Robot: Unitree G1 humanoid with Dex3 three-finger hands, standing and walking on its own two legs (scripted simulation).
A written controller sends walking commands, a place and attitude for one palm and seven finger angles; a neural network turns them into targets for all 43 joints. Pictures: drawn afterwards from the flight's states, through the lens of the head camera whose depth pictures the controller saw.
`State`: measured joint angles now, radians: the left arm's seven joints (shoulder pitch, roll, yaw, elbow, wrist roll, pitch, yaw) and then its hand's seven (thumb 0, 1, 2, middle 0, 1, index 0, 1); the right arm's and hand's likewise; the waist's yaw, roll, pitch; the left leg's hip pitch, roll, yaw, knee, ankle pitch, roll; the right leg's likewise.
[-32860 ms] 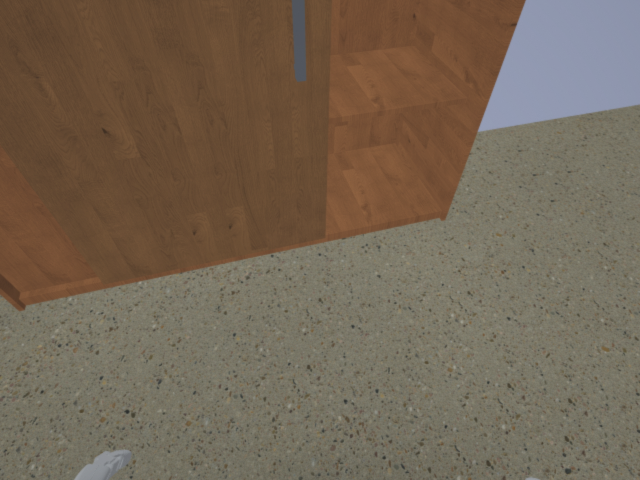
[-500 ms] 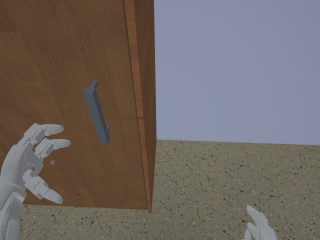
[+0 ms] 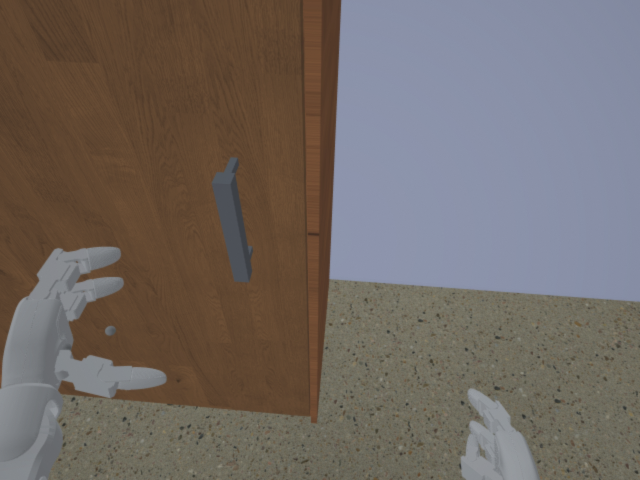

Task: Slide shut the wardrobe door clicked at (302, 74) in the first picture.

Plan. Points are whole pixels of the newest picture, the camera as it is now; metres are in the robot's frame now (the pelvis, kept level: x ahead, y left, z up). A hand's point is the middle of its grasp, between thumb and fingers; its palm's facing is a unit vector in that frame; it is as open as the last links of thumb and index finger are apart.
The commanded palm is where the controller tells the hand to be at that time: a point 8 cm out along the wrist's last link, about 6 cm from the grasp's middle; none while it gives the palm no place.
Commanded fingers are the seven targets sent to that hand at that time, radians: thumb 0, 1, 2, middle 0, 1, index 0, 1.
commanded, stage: draw the hand back to the body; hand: left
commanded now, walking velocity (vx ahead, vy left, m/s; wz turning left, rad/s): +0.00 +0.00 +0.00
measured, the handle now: (238, 223) +0.43 +0.18 +0.09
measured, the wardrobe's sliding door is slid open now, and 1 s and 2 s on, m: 0.00 0.00 0.00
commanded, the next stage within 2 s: step back with the hand held close in 0.90 s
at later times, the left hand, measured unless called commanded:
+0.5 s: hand (96, 311) +0.22 +0.25 +0.16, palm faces +0.42 -0.82 -0.39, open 9.0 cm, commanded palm +0.17 +0.29 +0.18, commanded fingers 0.00 0.90 0.90 -0.20 -0.30 -0.20 -0.30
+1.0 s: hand (110, 321) +0.21 +0.23 +0.17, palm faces +0.42 -0.82 -0.39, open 7.4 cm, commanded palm +0.16 +0.27 +0.19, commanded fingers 0.00 0.90 0.90 -0.20 -0.30 -0.20 -0.30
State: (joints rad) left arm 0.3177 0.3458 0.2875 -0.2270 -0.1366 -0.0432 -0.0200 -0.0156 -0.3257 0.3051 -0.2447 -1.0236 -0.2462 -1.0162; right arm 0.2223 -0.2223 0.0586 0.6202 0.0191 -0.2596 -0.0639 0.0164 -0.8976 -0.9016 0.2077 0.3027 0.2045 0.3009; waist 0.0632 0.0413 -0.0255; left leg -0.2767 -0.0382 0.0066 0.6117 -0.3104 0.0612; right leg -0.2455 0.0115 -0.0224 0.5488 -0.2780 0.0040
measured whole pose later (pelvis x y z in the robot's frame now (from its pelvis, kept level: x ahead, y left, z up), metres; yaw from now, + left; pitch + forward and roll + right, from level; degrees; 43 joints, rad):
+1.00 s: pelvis +0.02 -0.03 +0.01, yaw -1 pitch -5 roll -1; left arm 0.45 0.36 0.32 -0.37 -0.08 -0.08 0.08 0.01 0.89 0.89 -0.21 -0.31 -0.21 -0.30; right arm 0.20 -0.22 0.01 0.65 0.01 -0.12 -0.07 0.02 -0.90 -0.90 0.21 0.30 0.20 0.30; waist 0.08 0.06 0.01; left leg -0.10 -0.01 0.00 0.45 -0.27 0.02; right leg -0.08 0.04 -0.02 0.40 -0.24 -0.03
